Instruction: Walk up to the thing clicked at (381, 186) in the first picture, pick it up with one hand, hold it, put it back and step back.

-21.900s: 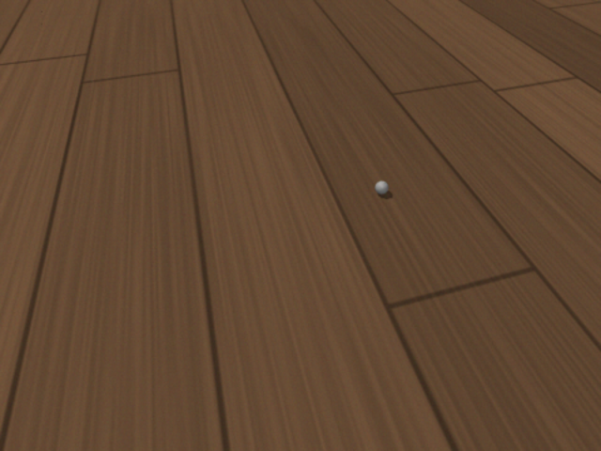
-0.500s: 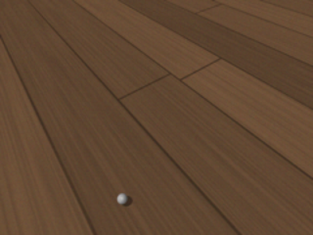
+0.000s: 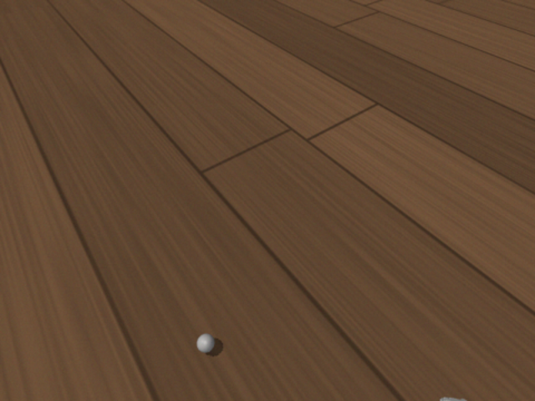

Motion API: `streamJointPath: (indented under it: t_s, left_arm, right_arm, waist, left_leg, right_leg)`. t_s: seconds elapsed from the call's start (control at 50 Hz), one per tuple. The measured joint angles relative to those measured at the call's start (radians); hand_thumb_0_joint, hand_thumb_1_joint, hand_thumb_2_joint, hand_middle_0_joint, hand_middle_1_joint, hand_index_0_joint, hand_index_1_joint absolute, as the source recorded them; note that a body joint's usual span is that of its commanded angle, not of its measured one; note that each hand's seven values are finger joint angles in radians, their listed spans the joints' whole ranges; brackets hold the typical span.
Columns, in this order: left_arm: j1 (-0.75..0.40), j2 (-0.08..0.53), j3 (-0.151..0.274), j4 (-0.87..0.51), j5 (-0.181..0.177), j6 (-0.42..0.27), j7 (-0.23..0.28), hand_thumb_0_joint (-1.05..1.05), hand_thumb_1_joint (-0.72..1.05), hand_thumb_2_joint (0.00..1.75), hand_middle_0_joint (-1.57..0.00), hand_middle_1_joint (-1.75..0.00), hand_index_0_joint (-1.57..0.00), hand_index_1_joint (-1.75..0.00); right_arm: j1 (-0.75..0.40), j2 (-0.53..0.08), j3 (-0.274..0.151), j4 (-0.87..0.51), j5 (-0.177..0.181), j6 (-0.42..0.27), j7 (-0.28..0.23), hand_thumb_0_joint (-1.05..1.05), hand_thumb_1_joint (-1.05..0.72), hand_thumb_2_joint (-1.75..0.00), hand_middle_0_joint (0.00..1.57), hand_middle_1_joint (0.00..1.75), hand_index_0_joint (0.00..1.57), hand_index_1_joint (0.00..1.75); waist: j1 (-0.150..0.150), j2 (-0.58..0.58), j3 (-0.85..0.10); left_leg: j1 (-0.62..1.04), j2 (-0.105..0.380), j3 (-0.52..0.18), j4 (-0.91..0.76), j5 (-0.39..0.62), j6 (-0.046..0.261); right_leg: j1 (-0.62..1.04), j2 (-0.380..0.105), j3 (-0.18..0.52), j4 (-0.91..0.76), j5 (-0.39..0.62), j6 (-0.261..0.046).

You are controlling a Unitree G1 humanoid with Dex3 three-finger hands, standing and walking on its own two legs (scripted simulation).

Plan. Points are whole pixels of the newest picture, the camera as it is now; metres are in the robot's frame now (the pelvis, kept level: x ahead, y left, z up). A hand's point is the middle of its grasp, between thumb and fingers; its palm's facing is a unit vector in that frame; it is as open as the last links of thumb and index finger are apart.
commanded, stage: stand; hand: left
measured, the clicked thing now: (205, 343) +0.43 +0.24 -0.75
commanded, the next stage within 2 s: rise first in 2.00 s
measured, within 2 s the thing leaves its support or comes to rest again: neither
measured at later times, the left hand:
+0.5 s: hand out of the picture +0.06 +0.26 -0.16, palm faces -0.02 -0.94 -0.35, open 7.4 cm
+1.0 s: hand out of the picture +0.08 +0.25 -0.16, palm faces -0.02 -0.94 -0.34, open 7.4 cm
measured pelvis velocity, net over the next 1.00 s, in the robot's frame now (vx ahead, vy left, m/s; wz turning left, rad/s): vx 0.00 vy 0.00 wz -0.01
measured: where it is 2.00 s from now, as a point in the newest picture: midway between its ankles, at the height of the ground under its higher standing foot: outside the picture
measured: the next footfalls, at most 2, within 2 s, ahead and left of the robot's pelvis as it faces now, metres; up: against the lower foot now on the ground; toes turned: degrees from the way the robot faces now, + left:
none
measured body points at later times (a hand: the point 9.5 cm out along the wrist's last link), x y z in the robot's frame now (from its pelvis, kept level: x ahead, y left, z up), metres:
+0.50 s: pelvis +0.00 +0.00 +0.00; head +0.02 +0.00 +0.45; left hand +0.06 +0.30 -0.13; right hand +0.07 -0.30 -0.14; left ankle +0.03 +0.14 -0.75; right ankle -0.03 -0.14 -0.75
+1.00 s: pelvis +0.00 +0.00 +0.00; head +0.02 +0.00 +0.45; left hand +0.08 +0.30 -0.13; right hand +0.08 -0.31 -0.13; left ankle +0.03 +0.14 -0.75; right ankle -0.03 -0.14 -0.75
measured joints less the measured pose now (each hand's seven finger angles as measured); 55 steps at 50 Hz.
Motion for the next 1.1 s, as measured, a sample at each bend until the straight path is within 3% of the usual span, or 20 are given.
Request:
streamJointPath:
  t_s: [1.1]
  left_arm:
    - [0.025,0.004,-0.005,-0.004,0.001,0.007,-0.006,0.01,0.90,0.89,-0.21,-0.30,-0.21,-0.30]
  right_arm:
    - [0.033,-0.007,0.015,0.009,0.001,-0.002,-0.005,0.01,-0.90,-0.90,0.20,0.30,0.20,0.30]
  waist:
    - [0.000,-0.004,0.005]
  left_leg:
    - [0.003,0.008,0.012,-0.010,-0.003,-0.004]
  right_leg:
    - [-0.007,0.006,0.012,0.000,-0.004,-0.006]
